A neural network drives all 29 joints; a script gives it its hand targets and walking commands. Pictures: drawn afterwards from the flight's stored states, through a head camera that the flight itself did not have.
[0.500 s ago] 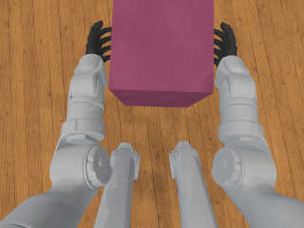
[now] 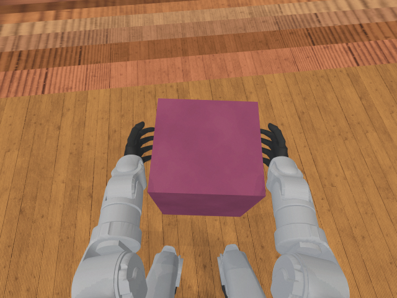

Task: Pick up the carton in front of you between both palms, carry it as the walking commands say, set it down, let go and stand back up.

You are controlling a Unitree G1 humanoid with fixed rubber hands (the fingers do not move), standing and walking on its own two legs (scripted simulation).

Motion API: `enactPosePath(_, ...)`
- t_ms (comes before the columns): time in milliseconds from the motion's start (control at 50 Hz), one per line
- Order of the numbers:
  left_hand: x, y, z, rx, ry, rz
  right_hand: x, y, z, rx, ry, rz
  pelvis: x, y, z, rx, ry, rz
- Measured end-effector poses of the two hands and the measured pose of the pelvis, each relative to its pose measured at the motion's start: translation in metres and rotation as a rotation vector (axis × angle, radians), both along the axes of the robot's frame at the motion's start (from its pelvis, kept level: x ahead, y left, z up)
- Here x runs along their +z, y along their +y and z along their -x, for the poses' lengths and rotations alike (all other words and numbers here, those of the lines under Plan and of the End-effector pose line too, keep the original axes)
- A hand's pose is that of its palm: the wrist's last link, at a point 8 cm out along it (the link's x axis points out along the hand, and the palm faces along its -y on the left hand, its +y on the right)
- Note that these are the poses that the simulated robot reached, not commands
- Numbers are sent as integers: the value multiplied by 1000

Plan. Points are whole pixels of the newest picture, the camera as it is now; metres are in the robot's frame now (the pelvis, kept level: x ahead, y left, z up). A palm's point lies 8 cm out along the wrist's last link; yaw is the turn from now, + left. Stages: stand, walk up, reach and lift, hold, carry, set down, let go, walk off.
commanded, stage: reach and lift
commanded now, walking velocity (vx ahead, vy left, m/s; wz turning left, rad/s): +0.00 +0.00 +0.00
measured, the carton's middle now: (204, 165) +0.41 -0.01 -0.11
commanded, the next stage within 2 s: hold in 1.62 s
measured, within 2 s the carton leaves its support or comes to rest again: neither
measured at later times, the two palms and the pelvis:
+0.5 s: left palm (104, 152) +0.35 +0.15 +0.11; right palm (307, 152) +0.35 -0.15 +0.11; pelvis +0.05 +0.00 +0.11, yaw +0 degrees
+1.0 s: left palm (93, 151) +0.33 +0.15 +0.15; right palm (321, 150) +0.33 -0.15 +0.15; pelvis +0.03 +0.00 +0.12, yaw +0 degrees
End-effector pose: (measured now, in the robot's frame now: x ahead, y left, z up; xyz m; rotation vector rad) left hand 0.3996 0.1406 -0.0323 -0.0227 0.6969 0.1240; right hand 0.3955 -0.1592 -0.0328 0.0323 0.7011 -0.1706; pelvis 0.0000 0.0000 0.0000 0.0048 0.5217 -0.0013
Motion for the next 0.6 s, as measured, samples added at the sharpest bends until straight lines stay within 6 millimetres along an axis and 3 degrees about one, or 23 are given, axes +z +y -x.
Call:
enactPosePath(360, 105, 4, 38, 7, -6, -5, 106, 4, 35, 11, -6, 2, 89, 1, -39, -5, -276, 4)
enactPosePath(600, 167, 8, 60, -10, -32, -28, 168, 7, 56, 31, -31, 25, 120, 0, -51, -3, -491, 5)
